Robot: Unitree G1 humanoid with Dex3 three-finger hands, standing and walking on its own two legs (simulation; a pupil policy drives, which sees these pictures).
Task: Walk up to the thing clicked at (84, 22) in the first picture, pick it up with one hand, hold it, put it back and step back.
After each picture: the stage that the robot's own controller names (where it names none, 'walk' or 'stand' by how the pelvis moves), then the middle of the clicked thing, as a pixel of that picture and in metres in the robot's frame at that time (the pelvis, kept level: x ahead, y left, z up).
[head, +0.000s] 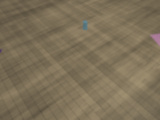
stand; (85, 25) +1.86 -0.06 -0.72
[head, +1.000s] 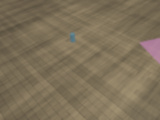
walk; (72, 37) +1.74 +0.22 -0.71
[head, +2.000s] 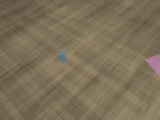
walk; (62, 56) +1.20 +0.29 -0.72
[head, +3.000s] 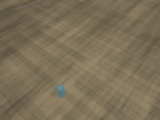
walk; (61, 91) +0.78 +0.24 -0.72
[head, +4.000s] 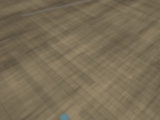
walk; out of the picture +0.54 +0.15 -0.71
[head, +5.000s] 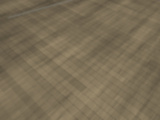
stand; out of the picture +0.44 +0.19 -0.72
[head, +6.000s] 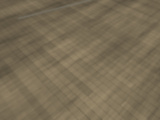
stand; out of the picture +0.41 +0.17 -0.72
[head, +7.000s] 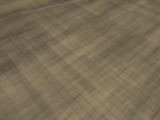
stand; out of the picture +0.41 +0.15 -0.71
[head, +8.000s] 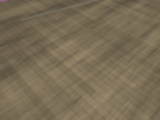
stand; out of the picture +0.43 +0.14 -0.73
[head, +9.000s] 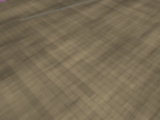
stand; out of the picture +0.41 +0.16 -0.73
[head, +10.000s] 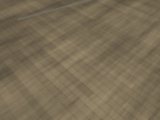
stand; out of the picture +0.40 +0.17 -0.73
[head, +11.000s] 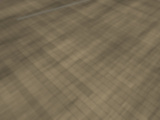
go down; out of the picture +0.40 +0.16 -0.73
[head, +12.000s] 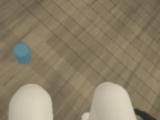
go down; (22, 54) +0.49 +0.21 -0.31
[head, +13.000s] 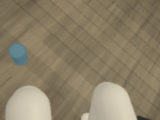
approach; (19, 55) +0.48 +0.22 -0.30
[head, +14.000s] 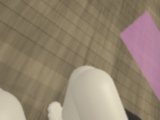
close in; out of the picture +0.46 +0.28 -0.23
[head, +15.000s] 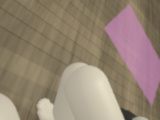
close; out of the picture +0.46 +0.28 -0.23
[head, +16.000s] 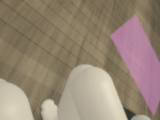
lift; out of the picture +0.39 +0.23 -0.23
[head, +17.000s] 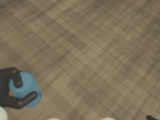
lift; (27, 90) +0.33 +0.18 -0.01
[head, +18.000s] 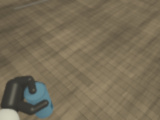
hold; (40, 101) +0.31 +0.15 +0.01
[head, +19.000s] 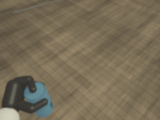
hold; (39, 100) +0.32 +0.15 +0.01
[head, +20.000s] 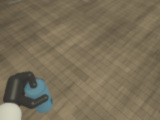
crouch; (40, 96) +0.33 +0.15 -0.01
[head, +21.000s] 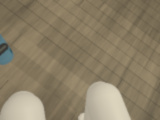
crouch; out of the picture +0.47 +0.22 -0.11
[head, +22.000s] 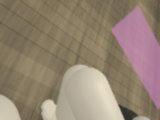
lower; out of the picture +0.43 +0.29 -0.23
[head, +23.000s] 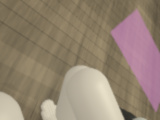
lower; out of the picture +0.43 +0.29 -0.23
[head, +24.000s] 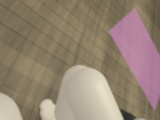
lower; out of the picture +0.43 +0.29 -0.23
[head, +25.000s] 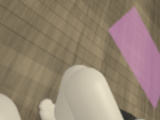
lower; out of the picture +0.43 +0.29 -0.23
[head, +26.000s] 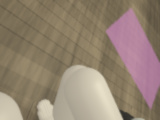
draw back; out of the picture +0.44 +0.27 -0.24
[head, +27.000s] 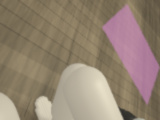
rise; out of the picture +0.43 +0.27 -0.24
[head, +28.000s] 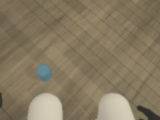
walk; (44, 73) +0.45 +0.18 -0.39
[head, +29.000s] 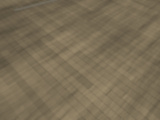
stand; out of the picture +0.38 +0.13 -0.66
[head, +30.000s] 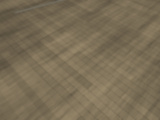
stand; out of the picture +0.39 +0.15 -0.67
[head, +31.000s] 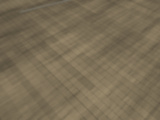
stand; out of the picture +0.38 +0.14 -0.70
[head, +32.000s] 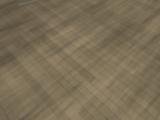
walk; out of the picture +0.41 +0.14 -0.72
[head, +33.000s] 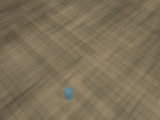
walk; (68, 93) +0.61 +0.12 -0.70
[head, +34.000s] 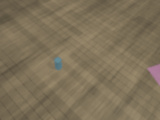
walk; (58, 63) +0.93 +0.19 -0.71
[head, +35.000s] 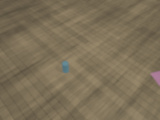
stand; (65, 67) +1.05 +0.17 -0.72
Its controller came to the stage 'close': yes
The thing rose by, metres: 0.71
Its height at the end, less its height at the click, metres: +0.00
